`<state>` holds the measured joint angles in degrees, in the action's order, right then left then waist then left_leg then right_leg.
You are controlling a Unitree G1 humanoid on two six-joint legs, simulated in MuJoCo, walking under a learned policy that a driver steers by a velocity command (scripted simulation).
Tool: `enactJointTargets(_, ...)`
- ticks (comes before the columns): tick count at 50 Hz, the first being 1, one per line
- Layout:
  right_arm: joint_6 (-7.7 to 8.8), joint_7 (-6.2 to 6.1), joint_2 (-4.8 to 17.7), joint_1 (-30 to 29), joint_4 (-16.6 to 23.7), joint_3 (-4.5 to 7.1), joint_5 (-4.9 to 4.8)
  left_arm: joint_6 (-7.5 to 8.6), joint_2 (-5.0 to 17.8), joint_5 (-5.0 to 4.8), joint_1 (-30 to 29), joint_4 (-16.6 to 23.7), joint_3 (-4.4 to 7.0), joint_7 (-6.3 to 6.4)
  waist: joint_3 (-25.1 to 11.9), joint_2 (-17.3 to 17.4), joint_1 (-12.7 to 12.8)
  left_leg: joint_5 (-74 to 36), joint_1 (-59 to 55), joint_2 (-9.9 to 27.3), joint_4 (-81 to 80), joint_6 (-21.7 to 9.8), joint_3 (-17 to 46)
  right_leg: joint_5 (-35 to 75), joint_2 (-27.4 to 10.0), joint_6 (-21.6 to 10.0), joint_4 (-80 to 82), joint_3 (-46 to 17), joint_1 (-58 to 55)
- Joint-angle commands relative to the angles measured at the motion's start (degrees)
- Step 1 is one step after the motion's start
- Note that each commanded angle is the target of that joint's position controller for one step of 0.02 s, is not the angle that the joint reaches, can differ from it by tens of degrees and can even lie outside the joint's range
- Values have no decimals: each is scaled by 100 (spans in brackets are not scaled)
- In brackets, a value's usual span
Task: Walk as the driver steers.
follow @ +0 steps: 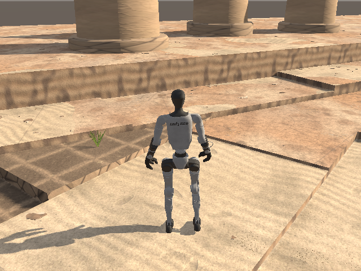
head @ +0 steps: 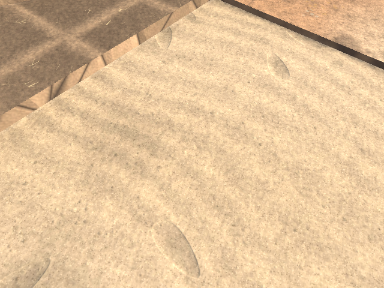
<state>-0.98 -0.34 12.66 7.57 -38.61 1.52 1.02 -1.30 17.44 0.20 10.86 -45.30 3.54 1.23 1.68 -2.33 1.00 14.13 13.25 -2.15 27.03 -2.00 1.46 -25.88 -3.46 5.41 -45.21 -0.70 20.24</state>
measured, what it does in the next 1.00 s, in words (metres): steps on the spot: right foot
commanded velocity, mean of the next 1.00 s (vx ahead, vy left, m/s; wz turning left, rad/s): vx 0.00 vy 0.00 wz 0.03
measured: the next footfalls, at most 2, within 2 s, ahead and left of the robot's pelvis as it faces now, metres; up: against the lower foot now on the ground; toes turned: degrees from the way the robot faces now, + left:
right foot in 0.08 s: +0.03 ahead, -0.15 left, +0.00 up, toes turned +0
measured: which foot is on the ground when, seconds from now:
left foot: down 0.00-1.00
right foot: up 0.00-0.06, down 0.08-1.00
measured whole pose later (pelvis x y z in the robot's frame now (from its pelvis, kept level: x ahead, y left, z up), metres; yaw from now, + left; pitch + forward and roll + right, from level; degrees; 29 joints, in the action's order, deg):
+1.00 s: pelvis +0.00 -0.02 +0.00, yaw +0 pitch -2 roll +0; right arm -0.7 -2.3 12.5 10.8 -62.6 1.7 0.0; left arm 0.3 12.7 0.2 13.4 -60.1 0.7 2.1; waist 2.4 0.0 0.1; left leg 14.6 11.1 -0.1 27.5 0.6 2.1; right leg -15.6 -0.6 0.5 -27.4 0.1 10.0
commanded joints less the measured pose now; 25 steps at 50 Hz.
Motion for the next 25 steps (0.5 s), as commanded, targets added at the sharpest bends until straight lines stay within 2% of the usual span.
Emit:
enactJointTargets(1,57,-27,809,-227,210,216,-20,82,282,-35,-97,301,35,-1,-530,1034,-96,-2573,-478,1299,-524,-1009,1047,291,-17,11,648,-11,-218)
enactJointTargets(3,36,-21,731,-295,102,174,-74,101,234,-14,89,193,2,-22,-528,918,64,-2046,-355,1180,-444,-850,1031,1326,50,-85,1885,72,-817)
enactJointTargets(4,61,-8,679,-124,-3,158,-84,113,330,66,112,169,-3,-28,-522,731,57,-1495,-187,1051,-471,-611,1014,2197,-27,-174,2288,-74,-1228)
enactJointTargets(5,101,8,647,43,-86,147,-14,116,594,110,122,204,29,-10,-498,406,-72,-801,2,814,-374,-351,884,3030,-334,-302,2296,-394,-1488)
enactJointTargets(6,121,27,696,257,-116,187,6,112,959,35,42,79,132,-11,-358,-242,-376,-319,9,482,-523,-166,563,2501,-293,-511,1961,-255,-1179)
enactJointTargets(7,108,9,788,-28,-171,182,29,132,652,9,-13,98,87,-47,-263,-126,-108,-118,-214,365,-376,-9,417,1816,-193,-610,2083,-234,-823)
enactJointTargets(8,88,-11,787,-180,-176,201,-2,160,483,53,-34,50,32,-56,-168,-95,-86,-76,-232,345,-294,15,374,1557,-170,-582,2187,-252,-692)
enactJointTargets(9,59,-47,709,-211,-213,191,-19,191,463,86,-87,13,20,-48,-157,-117,-100,-177,-255,376,-269,-3,380,1551,-139,-529,2240,-245,-651)
enactJointTargets(10,20,-69,711,-191,-253,196,-22,228,405,78,-92,-15,-1,-44,-114,-146,-84,-309,-212,367,-263,-12,386,1611,-120,-494,2253,-225,-676)
enactJointTargets(12,-4,-89,681,-107,-375,206,-23,273,364,65,16,-124,-25,-19,-137,-53,-73,-413,-225,372,-274,-15,381,1610,-86,-457,2214,-183,-726)
enactJointTargets(18,30,-113,665,41,-807,230,-52,261,355,44,65,-350,-54,49,-81,199,-43,-528,-190,355,-312,71,335,1518,-18,-485,2204,-145,-798)
enactJointTargets(25,59,-156,696,197,-1301,229,-70,243,291,28,104,-635,-88,63,-54,276,-55,-695,-247,346,-327,119,284,1602,55,-519,2219,-92,-835)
